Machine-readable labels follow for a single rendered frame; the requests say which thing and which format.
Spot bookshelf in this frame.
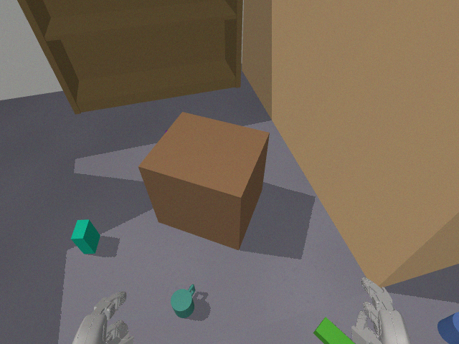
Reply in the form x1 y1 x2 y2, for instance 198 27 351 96
17 0 243 114

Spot right robot hand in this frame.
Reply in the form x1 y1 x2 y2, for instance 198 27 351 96
351 277 411 344

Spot left robot hand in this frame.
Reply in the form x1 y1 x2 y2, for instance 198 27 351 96
72 291 133 344

